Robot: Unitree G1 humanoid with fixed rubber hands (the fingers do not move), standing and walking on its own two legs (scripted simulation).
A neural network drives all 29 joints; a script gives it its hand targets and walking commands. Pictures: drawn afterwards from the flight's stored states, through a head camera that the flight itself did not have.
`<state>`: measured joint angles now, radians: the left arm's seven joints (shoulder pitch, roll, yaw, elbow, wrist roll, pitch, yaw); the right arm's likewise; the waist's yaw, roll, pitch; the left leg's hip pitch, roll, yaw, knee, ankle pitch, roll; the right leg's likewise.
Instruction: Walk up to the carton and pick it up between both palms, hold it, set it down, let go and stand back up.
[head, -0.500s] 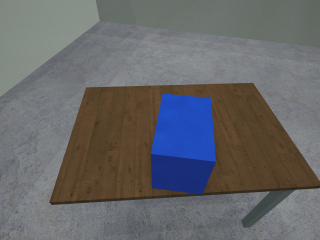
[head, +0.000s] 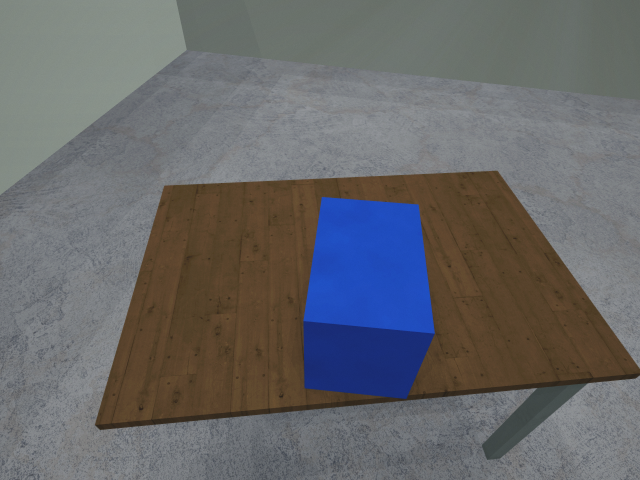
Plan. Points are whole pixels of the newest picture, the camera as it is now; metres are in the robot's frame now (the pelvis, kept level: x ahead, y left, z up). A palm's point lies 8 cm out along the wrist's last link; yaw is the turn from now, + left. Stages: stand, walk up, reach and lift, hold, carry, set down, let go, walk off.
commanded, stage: stand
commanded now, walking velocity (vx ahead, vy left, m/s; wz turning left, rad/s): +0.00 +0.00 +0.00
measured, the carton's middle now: (362, 294) +0.45 -0.06 -0.07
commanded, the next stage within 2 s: none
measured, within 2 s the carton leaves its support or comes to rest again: neither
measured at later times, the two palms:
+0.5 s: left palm out of the picture -0.02 +0.22 -0.15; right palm out of the picture -0.04 -0.20 -0.15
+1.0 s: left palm out of the picture -0.03 +0.21 -0.15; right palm out of the picture -0.05 -0.19 -0.15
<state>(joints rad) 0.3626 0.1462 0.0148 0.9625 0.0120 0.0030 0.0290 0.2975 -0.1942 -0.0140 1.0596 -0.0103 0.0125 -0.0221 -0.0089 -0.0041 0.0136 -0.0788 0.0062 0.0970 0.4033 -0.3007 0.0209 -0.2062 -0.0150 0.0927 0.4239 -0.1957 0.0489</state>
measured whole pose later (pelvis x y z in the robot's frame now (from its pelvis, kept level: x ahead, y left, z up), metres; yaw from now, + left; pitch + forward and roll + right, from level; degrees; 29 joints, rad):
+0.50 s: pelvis +0.00 +0.01 +0.00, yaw +0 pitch -2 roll +0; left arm 0.32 0.11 0.00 1.13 0.01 0.01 0.05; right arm 0.32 -0.13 0.00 1.17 -0.01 0.00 -0.04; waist -0.02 0.00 0.04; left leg -0.05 -0.01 0.11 0.39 -0.31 0.04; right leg -0.18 -0.03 0.10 0.43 -0.21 0.07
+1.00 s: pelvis +0.00 +0.02 +0.00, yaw +0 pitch -2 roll +0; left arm 0.30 0.09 -0.01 1.19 0.01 0.02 0.05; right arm 0.34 -0.12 0.00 1.17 -0.01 0.00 -0.04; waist -0.01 0.00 0.05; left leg -0.06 -0.02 0.11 0.40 -0.31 0.05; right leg -0.20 -0.05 0.10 0.43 -0.20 0.08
